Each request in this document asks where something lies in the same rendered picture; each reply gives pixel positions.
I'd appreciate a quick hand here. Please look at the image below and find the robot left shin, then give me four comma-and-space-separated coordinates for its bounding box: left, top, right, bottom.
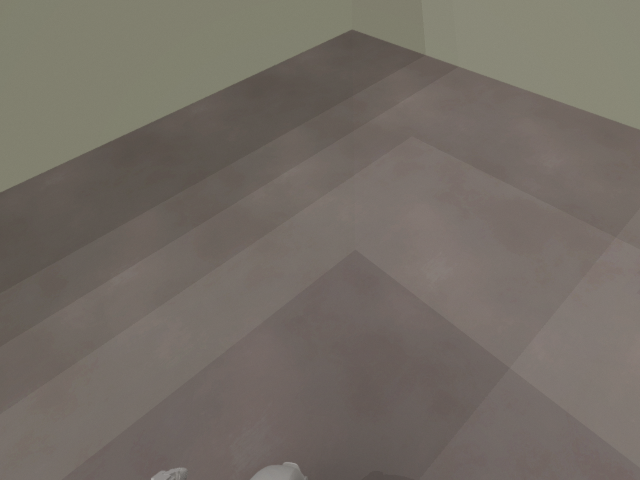
283, 462, 301, 472

